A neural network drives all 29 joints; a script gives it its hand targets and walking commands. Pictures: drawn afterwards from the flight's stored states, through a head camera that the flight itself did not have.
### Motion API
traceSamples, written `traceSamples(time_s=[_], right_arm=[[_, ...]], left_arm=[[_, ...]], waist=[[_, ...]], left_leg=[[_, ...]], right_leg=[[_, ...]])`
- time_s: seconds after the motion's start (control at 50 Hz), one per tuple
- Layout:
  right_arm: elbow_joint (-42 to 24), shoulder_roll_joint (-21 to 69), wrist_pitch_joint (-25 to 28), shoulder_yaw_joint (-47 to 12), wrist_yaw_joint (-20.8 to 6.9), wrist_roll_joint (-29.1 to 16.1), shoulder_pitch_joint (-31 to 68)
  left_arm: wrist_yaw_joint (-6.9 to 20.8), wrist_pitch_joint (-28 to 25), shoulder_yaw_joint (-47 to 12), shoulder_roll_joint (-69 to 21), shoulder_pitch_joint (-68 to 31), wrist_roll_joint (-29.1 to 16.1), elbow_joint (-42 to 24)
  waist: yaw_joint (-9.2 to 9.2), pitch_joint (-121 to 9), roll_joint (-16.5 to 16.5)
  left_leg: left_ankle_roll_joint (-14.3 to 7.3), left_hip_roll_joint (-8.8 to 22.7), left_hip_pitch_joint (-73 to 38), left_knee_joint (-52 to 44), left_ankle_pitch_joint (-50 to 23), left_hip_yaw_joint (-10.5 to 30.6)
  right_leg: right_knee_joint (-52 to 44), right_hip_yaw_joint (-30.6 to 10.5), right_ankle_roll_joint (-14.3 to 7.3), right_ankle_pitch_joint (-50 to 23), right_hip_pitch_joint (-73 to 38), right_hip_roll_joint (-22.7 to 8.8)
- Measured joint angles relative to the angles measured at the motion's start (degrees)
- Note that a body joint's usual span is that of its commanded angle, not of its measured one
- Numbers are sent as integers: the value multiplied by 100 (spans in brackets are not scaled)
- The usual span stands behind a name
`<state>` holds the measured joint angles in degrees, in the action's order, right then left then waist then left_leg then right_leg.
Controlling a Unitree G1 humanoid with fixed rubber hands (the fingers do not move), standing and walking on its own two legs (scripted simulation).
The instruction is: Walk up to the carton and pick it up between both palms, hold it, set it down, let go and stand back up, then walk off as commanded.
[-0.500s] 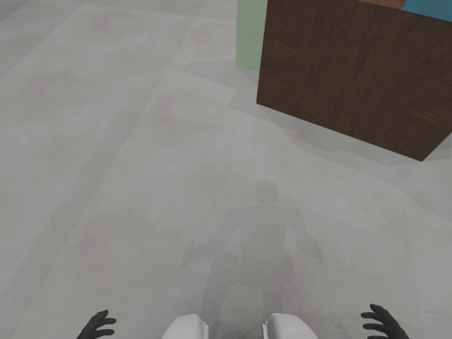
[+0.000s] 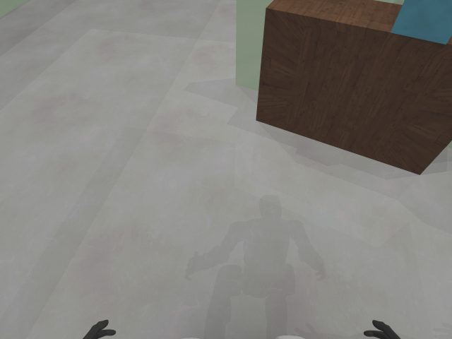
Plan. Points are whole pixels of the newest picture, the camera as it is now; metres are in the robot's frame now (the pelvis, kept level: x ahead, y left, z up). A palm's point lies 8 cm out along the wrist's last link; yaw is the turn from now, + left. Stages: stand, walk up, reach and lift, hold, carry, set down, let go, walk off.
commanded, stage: stand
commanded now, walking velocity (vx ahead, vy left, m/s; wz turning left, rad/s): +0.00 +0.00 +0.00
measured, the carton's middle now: out of the picture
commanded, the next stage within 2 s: walk up in 1.60 s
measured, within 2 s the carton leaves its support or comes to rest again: neither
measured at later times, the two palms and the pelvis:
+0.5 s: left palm out of the picture +0.08 +0.29 -0.11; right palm out of the picture +0.08 -0.28 -0.11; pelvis +0.00 +0.00 +0.01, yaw +0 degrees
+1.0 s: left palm out of the picture +0.07 +0.29 -0.11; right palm out of the picture +0.07 -0.28 -0.11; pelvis +0.00 +0.00 +0.02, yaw +0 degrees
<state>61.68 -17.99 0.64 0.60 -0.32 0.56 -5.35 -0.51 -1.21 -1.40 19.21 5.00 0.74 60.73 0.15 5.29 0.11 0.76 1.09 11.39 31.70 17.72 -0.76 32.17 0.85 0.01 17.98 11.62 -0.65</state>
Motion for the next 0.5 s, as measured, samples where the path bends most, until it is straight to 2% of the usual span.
traceSamples(time_s=[0.24,0.5], right_arm=[[200,26,40,6,-4,3,-19],[264,38,57,1,9,-3,38]], left_arm=[[36,-7,43,-34,-39,13,219],[60,-6,85,-59,-14,14,339]], waist=[[-3,-46,32],[-41,-85,11]], left_leg=[[-3,-4,-375,-751,-398,-19],[-7,8,-533,-1054,-568,-46]], right_leg=[[-751,7,14,-402,-373,-2],[-1087,-3,24,-597,-536,5]])
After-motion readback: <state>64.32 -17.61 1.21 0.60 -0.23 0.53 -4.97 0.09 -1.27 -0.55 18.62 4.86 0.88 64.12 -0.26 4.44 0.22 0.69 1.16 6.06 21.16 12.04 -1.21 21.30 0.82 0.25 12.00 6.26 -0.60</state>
